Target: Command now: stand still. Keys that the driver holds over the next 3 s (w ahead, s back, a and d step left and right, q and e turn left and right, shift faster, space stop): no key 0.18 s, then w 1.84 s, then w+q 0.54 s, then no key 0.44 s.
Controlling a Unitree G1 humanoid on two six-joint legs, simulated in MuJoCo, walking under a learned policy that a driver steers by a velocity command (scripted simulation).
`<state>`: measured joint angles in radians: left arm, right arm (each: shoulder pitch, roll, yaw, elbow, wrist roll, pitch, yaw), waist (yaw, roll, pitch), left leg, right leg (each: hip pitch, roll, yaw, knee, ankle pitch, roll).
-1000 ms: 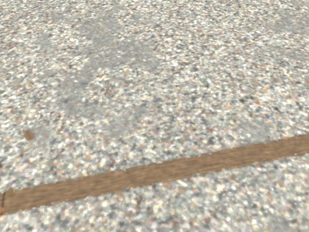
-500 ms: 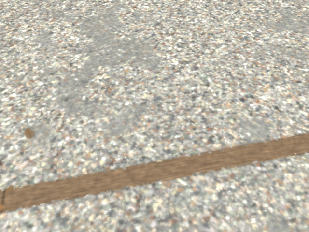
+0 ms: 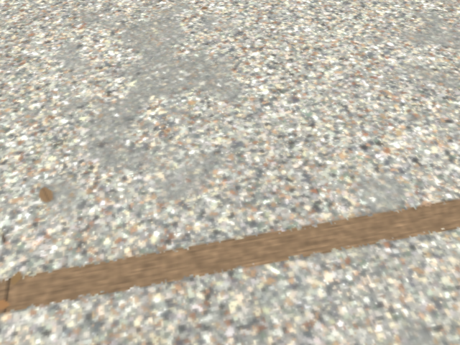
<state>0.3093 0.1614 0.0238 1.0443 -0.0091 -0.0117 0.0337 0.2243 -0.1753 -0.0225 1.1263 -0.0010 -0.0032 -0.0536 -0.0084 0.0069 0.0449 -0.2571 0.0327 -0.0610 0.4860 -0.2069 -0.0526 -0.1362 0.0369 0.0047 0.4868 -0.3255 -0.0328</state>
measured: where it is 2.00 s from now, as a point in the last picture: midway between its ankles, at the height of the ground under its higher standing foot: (228, 222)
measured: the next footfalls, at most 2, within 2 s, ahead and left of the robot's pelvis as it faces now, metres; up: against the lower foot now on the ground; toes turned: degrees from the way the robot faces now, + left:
right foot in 0.98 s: +0.50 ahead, -0.08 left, +0.00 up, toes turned -2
left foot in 1.52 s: +0.81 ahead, +0.16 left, +0.00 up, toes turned +3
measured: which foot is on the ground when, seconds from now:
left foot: down 0.00-0.98, up 1.00-1.00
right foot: down 0.00-0.48, up 0.50-0.96, down 0.98-1.00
